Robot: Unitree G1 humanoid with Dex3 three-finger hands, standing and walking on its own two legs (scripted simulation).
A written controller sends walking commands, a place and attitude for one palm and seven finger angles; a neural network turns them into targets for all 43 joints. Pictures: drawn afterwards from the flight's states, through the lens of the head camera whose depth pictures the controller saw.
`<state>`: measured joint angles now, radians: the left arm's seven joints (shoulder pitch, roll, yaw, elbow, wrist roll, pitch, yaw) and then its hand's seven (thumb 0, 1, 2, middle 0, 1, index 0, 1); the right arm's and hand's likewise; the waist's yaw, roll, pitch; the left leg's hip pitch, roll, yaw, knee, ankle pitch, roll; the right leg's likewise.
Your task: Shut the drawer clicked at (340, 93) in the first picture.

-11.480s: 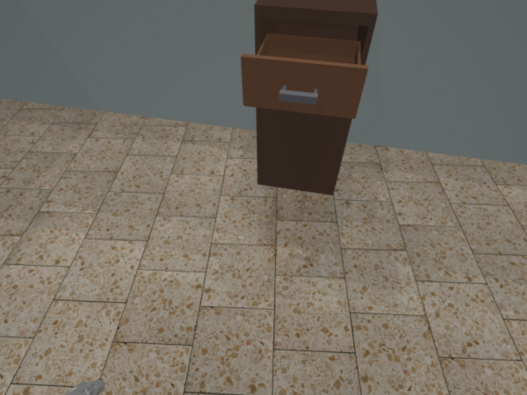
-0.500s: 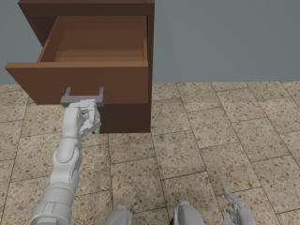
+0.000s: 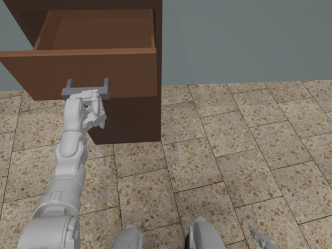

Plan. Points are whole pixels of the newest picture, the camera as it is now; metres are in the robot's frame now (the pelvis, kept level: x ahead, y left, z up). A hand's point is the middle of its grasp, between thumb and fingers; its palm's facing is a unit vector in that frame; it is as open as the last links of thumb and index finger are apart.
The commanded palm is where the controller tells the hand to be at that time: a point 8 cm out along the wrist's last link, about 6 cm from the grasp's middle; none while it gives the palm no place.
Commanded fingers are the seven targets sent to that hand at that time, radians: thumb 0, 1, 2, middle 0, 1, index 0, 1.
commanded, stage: push the drawer shut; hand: left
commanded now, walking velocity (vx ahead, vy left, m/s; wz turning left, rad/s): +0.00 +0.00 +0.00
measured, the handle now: (87, 87) +0.50 +0.20 +0.06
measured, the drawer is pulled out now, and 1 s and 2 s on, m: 0.18 0.04 0.00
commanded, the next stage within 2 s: pull the fist back off the drawer in 1.84 s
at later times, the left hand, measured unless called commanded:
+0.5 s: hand (104, 93) +0.49 +0.16 +0.05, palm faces +0.04 -1.00 -0.04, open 3.1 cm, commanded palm +0.48 +0.21 +0.06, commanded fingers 0.00 0.90 0.90 -1.40 -1.60 -1.40 -1.60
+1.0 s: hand (109, 72) +0.56 +0.15 +0.05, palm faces +0.05 -1.00 -0.04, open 3.2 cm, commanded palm +0.55 +0.19 +0.06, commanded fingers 0.00 0.90 0.90 -1.40 -1.60 -1.40 -1.60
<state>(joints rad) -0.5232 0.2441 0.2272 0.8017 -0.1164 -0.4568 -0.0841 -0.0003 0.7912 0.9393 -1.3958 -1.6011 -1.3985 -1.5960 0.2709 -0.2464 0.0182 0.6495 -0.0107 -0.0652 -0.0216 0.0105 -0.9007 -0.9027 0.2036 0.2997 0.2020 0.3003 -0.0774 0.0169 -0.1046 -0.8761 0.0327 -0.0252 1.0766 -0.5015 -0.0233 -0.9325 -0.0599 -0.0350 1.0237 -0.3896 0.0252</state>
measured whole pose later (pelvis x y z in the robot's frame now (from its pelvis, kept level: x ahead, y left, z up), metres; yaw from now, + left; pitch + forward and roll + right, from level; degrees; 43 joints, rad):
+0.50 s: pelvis -0.01 +0.00 -0.01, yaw +0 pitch +21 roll -1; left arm -0.82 0.37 0.34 1.10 -0.07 -0.48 -0.11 0.02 0.78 0.94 -1.40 -1.60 -1.40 -1.60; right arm 0.32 -0.27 0.03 0.66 -0.04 -0.02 0.00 0.01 -0.90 -0.90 0.20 0.30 0.20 0.30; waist -0.14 0.02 -0.11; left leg -0.99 0.04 -0.03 1.13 -0.50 -0.02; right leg -1.04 -0.05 -0.04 1.05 -0.38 0.03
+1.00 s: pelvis +0.00 +0.01 -0.02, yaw -1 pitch +26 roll -3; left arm -1.05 0.50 0.40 1.26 0.00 -0.43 -0.08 0.02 0.85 0.97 -1.39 -1.60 -1.40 -1.60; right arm 0.38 -0.26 0.05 0.64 -0.08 0.03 0.02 0.01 -0.90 -0.90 0.20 0.30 0.20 0.30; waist -0.22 0.04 -0.10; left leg -1.09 0.05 -0.04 1.16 -0.52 -0.02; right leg -1.13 -0.04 -0.05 1.06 -0.38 0.03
